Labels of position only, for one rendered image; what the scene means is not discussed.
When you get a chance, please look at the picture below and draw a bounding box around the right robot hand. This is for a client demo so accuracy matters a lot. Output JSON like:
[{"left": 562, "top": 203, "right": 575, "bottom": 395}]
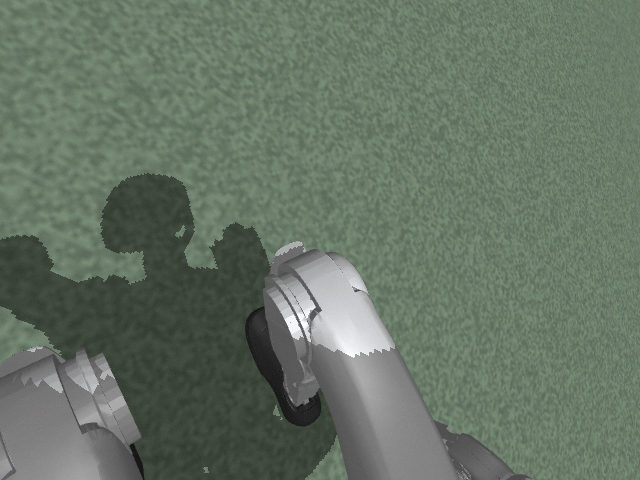
[{"left": 434, "top": 420, "right": 516, "bottom": 480}]

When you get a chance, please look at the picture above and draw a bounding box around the right robot foot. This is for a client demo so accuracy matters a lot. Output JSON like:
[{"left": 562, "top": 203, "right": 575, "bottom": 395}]
[{"left": 245, "top": 307, "right": 321, "bottom": 427}]

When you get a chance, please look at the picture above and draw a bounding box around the left robot foot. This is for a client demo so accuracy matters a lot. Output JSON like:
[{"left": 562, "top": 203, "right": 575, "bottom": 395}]
[{"left": 129, "top": 443, "right": 145, "bottom": 480}]

